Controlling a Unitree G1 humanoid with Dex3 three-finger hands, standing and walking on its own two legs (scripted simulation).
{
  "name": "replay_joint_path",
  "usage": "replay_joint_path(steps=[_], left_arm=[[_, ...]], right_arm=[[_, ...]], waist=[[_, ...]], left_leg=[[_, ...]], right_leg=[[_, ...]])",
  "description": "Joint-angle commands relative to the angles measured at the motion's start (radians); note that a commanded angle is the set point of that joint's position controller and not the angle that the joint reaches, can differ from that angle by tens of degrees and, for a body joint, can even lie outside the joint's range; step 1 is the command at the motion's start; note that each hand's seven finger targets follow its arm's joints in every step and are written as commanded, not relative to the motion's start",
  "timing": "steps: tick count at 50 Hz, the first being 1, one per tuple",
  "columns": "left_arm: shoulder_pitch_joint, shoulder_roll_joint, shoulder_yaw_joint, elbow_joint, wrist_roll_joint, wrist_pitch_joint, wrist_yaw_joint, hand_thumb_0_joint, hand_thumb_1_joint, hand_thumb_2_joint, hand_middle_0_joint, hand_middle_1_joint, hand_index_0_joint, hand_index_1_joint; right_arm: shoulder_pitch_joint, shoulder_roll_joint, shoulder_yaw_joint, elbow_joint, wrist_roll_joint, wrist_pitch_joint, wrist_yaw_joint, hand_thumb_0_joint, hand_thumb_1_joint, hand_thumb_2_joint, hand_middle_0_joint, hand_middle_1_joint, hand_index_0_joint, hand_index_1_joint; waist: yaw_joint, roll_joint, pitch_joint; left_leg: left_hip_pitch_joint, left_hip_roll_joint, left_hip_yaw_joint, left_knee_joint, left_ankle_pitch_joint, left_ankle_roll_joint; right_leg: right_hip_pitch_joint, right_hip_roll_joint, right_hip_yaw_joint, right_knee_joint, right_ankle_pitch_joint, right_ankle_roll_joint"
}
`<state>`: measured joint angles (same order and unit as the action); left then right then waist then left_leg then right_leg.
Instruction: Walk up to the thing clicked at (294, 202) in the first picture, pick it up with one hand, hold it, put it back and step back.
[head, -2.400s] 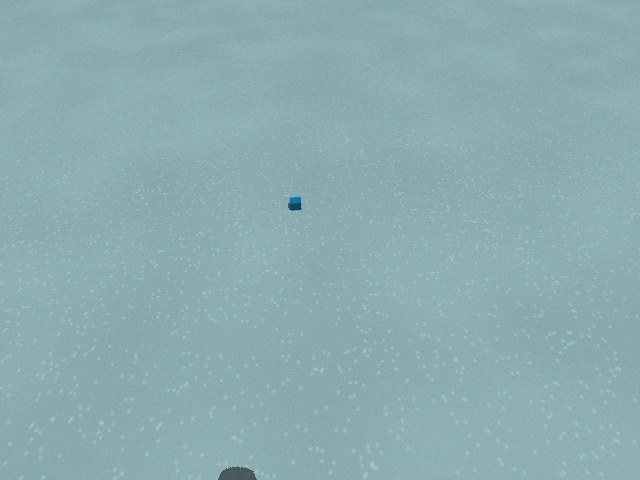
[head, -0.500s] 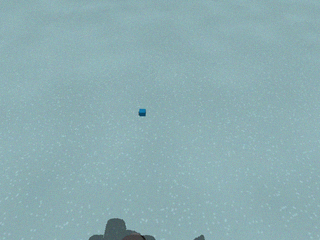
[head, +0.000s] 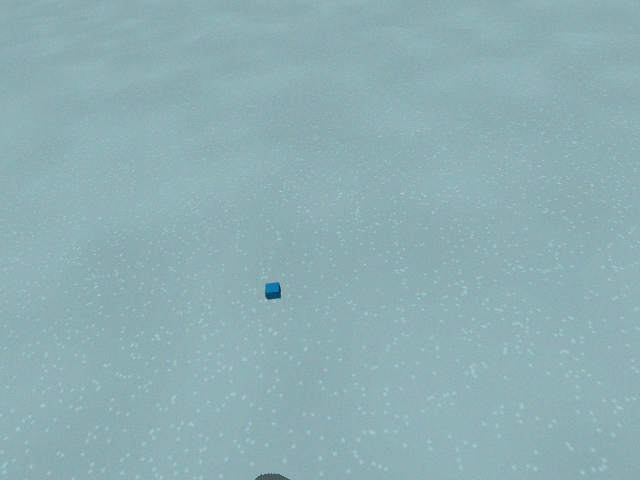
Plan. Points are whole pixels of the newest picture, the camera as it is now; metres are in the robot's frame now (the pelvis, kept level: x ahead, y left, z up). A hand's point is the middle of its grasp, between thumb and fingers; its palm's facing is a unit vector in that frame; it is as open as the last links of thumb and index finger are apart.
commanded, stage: walk up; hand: left
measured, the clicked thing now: (273, 290) +0.92 +0.31 -0.73
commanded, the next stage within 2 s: none
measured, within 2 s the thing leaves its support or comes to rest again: neither
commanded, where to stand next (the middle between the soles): +0.53 +0.07 m, yaw -1 degrees
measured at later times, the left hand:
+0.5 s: hand (127, 442) +0.22 +0.34 -0.13, palm faces -0.03 -0.93 -0.37, open 7.4 cm
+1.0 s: hand (174, 316) +0.41 +0.31 -0.09, palm faces -0.02 -0.91 -0.41, open 7.4 cm
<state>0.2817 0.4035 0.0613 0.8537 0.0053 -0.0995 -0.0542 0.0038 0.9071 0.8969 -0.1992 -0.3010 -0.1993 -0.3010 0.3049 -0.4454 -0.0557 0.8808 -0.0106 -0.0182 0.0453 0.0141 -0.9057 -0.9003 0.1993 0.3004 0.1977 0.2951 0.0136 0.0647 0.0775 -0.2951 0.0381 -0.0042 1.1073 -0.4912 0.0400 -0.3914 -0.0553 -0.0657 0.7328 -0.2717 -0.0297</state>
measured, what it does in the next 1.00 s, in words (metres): walks ahead: left foot, then right foot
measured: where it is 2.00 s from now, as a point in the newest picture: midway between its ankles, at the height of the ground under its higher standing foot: (331, 412)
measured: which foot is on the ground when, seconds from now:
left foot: up 0.00-0.36, down 0.38-0.86, up 0.88-1.00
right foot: down 0.00-0.40, up 0.42-0.80, down 0.82-1.00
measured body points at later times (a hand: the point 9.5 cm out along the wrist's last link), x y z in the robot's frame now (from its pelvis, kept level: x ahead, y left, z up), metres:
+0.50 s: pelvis +0.19 +0.06 +0.01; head +0.21 +0.08 +0.46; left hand +0.22 +0.39 -0.11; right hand +0.30 -0.25 -0.08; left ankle +0.24 +0.17 -0.71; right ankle +0.12 -0.09 -0.64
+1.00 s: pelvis +0.34 +0.05 +0.02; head +0.35 +0.01 +0.47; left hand +0.41 +0.36 -0.07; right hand +0.38 -0.27 -0.12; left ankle +0.34 +0.19 -0.65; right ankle +0.40 -0.06 -0.71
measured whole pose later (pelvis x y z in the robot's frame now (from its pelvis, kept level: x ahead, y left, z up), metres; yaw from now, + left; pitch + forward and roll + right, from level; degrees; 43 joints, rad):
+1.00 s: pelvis +0.34 +0.05 +0.02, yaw -1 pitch -4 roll +1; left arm 0.28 0.37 0.03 0.84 0.00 -0.09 -0.04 0.00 0.90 0.90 -0.20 -0.30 -0.20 -0.30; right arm 0.33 -0.43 -0.04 0.85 -0.01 -0.02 0.05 0.01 -0.91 -0.90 0.20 0.30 0.20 0.30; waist 0.01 0.06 0.10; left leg -0.40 0.03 0.01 1.04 -0.41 0.04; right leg -0.28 -0.04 -0.06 0.56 -0.21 -0.03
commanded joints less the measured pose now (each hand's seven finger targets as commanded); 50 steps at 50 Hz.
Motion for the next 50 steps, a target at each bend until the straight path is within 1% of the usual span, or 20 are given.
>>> replay_joint_path(steps=[1,6,12,16,18,19,20,21,22,25,26,32,36,40,41,42,43,44,48,50], left_arm=[[0.033,0.304,0.082,-0.057,-0.011,-0.019,0.031,0.0,0.9,0.9,-0.2,-0.3,-0.2,-0.3],[0.068,0.269,0.07,-0.063,-0.008,-0.032,0.032,0.0,0.9,0.9,-0.2,-0.3,-0.2,-0.3],[0.11,0.299,0.082,-0.071,0.001,-0.031,0.033,0.0,0.9,0.9,-0.2,-0.3,-0.2,-0.3],[0.095,0.306,0.073,-0.07,-0.005,-0.021,0.036,0.0,0.9,0.9,-0.2,-0.3,-0.2,-0.3],[0.084,0.28,0.058,-0.079,-0.003,-0.012,0.037,0.0,0.9,0.9,-0.2,-0.3,-0.2,-0.3],[0.115,0.226,0.037,-0.081,-0.003,-0.008,0.036,0.0,0.9,0.9,-0.2,-0.3,-0.2,-0.3],[0.166,0.129,0.009,-0.095,-0.011,-0.003,0.032,0.0,0.9,0.9,-0.2,-0.3,-0.2,-0.3],[0.167,0.214,0.03,-0.064,-0.008,0.01,0.047,0.0,0.9,0.9,-0.2,-0.3,-0.2,-0.3],[0.127,0.265,0.035,-0.049,-0.003,0.015,0.055,0.0,0.9,0.9,-0.2,-0.3,-0.2,-0.3],[0.125,0.235,0.032,-0.021,-0.021,0.012,0.038,0.0,0.9,0.9,-0.2,-0.3,-0.2,-0.3],[0.143,0.217,0.031,-0.012,-0.026,0.016,0.033,0.0,0.9,0.9,-0.2,-0.3,-0.2,-0.3],[0.028,0.184,0.031,-0.062,-0.006,0.028,0.01,0.0,0.9,0.9,-0.2,-0.3,-0.2,-0.3],[-0.018,0.168,0.036,-0.071,0.0,0.015,0.005,0.0,0.9,0.9,-0.2,-0.3,-0.2,-0.3],[0.102,0.197,0.058,-0.023,0.003,0.0,0.016,0.0,0.9,0.9,-0.2,-0.3,-0.2,-0.3],[0.18,0.241,0.074,-0.004,0.008,-0.008,0.028,0.0,0.9,0.9,-0.2,-0.3,-0.2,-0.3],[0.221,0.333,0.103,-0.015,0.016,-0.015,0.038,0.0,0.9,0.9,-0.2,-0.3,-0.2,-0.3],[0.183,0.348,0.096,-0.043,0.007,-0.015,0.041,0.0,0.9,0.9,-0.2,-0.3,-0.2,-0.3],[0.124,0.36,0.094,-0.049,-0.003,-0.008,0.039,0.0,0.9,0.9,-0.2,-0.3,-0.2,-0.3],[0.045,0.272,0.063,-0.061,-0.01,-0.009,0.042,0.0,0.9,0.9,-0.2,-0.3,-0.2,-0.3],[0.028,0.275,0.064,-0.07,-0.003,-0.011,0.037,0.0,0.9,0.9,-0.2,-0.3,-0.2,-0.3]], right_arm=[[0.029,-0.188,-0.057,-0.062,0.02,-0.034,0.0,0.0,-0.9,-0.9,0.2,0.3,0.2,0.3],[0.023,-0.163,-0.064,-0.062,-0.001,-0.02,0.023,0.0,-0.9,-0.9,0.2,0.3,0.2,0.3],[-0.136,-0.144,-0.063,-0.126,-0.016,-0.035,0.04,0.0,-0.9,-0.9,0.2,0.3,0.2,0.3],[-0.109,-0.139,-0.067,-0.11,-0.011,-0.051,0.042,0.0,-0.9,-0.9,0.2,0.3,0.2,0.3],[0.019,-0.164,-0.079,-0.07,-0.012,-0.058,0.031,0.0,-0.9,-0.9,0.2,0.3,0.2,0.3],[0.14,-0.223,-0.101,-0.037,-0.02,-0.065,0.019,0.0,-0.9,-0.9,0.2,0.3,0.2,0.3],[0.172,-0.306,-0.122,-0.055,-0.027,-0.071,0.006,0.0,-0.9,-0.9,0.2,0.3,0.2,0.3],[0.144,-0.336,-0.125,-0.077,0.003,-0.071,0.002,0.0,-0.9,-0.9,0.2,0.3,0.2,0.3],[0.108,-0.32,-0.127,-0.078,0.016,-0.067,0.003,0.0,-0.9,-0.9,0.2,0.3,0.2,0.3],[0.027,-0.215,-0.075,-0.108,0.017,-0.077,-0.012,0.0,-0.9,-0.9,0.2,0.3,0.2,0.3],[0.03,-0.204,-0.069,-0.102,0.021,-0.084,-0.012,0.0,-0.9,-0.9,0.2,0.3,0.2,0.3],[0.045,-0.218,-0.075,-0.135,0.011,-0.084,-0.019,0.0,-0.9,-0.9,0.2,0.3,0.2,0.3],[0.029,-0.215,-0.071,-0.151,0.005,-0.075,-0.015,0.0,-0.9,-0.9,0.2,0.3,0.2,0.3],[0.001,-0.185,-0.058,-0.177,0.015,-0.057,-0.013,0.0,-0.9,-0.9,0.2,0.3,0.2,0.3],[0.031,-0.138,-0.04,-0.18,0.017,-0.058,-0.012,0.0,-0.9,-0.9,0.2,0.3,0.2,0.3],[0.079,-0.087,-0.022,-0.197,0.016,-0.06,-0.009,0.0,-0.9,-0.9,0.2,0.3,0.2,0.3],[0.093,-0.125,-0.027,-0.166,0.008,-0.043,-0.012,0.0,-0.9,-0.9,0.2,0.3,0.2,0.3],[0.072,-0.206,-0.053,-0.147,-0.002,-0.033,-0.022,0.0,-0.9,-0.9,0.2,0.3,0.2,0.3],[0.084,-0.177,-0.05,-0.083,0.009,-0.023,-0.006,0.0,-0.9,-0.9,0.2,0.3,0.2,0.3],[0.101,-0.167,-0.053,-0.073,-0.001,-0.018,0.005,0.0,-0.9,-0.9,0.2,0.3,0.2,0.3]], waist=[[-0.001,-0.206,0.023],[0.005,-0.193,-0.019],[0.048,-0.167,0.014],[0.019,-0.165,-0.035],[-0.054,-0.088,-0.092],[-0.108,0.074,-0.165],[-0.096,0.306,-0.185],[-0.095,0.189,-0.148],[-0.083,0.13,-0.085],[-0.027,0.027,0.001],[-0.013,0.05,-0.005],[-0.044,0.088,0.003],[-0.041,0.072,-0.02],[0.035,-0.05,-0.103],[0.074,-0.182,-0.161],[0.076,-0.374,-0.214],[0.066,-0.286,-0.145],[0.052,-0.245,-0.11],[-0.001,-0.205,0.013],[-0.01,-0.221,0.016]], left_leg=[[-0.3,0.063,-0.083,0.054,0.156,0.007],[-0.251,0.051,-0.03,-0.143,0.258,-0.031],[-0.239,0.085,-0.015,-0.426,0.279,-0.039],[-0.057,0.038,0.055,-0.523,0.301,-0.01],[0.162,-0.009,0.076,-0.587,0.31,0.009],[0.326,0.039,-0.036,-0.643,0.184,0.049],[0.438,0.287,-0.421,-0.736,0.082,0.117],[0.403,0.387,-0.65,-0.848,-0.011,0.2],[0.355,0.403,-0.631,-0.834,0.026,0.251],[0.165,0.242,-0.232,-0.793,0.497,0.135],[0.157,0.219,-0.169,-0.785,0.598,0.118],[0.172,0.225,-0.09,-0.81,0.581,0.208],[0.116,0.202,-0.047,-0.744,0.645,0.188],[0.03,0.154,-0.021,-0.521,0.484,0.118],[-0.028,0.091,0.025,-0.323,0.39,0.09],[-0.224,-0.012,0.085,-0.102,0.125,0.038],[-0.34,-0.06,0.033,-0.02,-0.032,0.011],[-0.338,-0.002,-0.017,0.025,-0.074,0.013],[-0.272,0.044,-0.043,-0.058,0.119,0.0],[-0.205,0.048,-0.009,-0.11,0.175,-0.017]], right_leg=[[0.165,-0.235,0.428,-0.527,-0.255,-0.13],[0.185,-0.177,0.229,-0.513,-0.086,-0.157],[0.225,-0.223,0.195,-0.476,-0.045,-0.183],[0.203,-0.216,0.141,-0.359,0.132,-0.157],[0.13,-0.166,0.089,-0.163,0.233,-0.116],[0.038,-0.095,0.033,0.117,0.241,-0.08],[-0.192,0.023,0.007,0.347,-0.175,-0.02],[-0.273,0.065,0.066,0.429,-0.279,-0.02],[-0.311,0.013,0.108,0.491,-0.262,-0.028],[-0.181,-0.027,0.181,0.38,-0.102,-0.02],[-0.147,-0.029,0.161,0.353,-0.076,-0.014],[-0.158,-0.052,0.067,0.113,-0.016,0.026],[-0.012,-0.025,0.019,-0.057,0.07,0.011],[0.291,0.031,0.01,-0.238,0.156,-0.014],[0.413,-0.006,0.075,-0.291,0.101,-0.032],[0.547,-0.233,0.427,-0.364,-0.065,-0.103],[0.494,-0.376,0.682,-0.481,-0.222,-0.181],[0.414,-0.419,0.745,-0.48,-0.32,-0.261],[0.205,-0.21,0.354,-0.501,-0.165,-0.145],[0.112,-0.183,0.272,-0.519,-0.172,-0.162]])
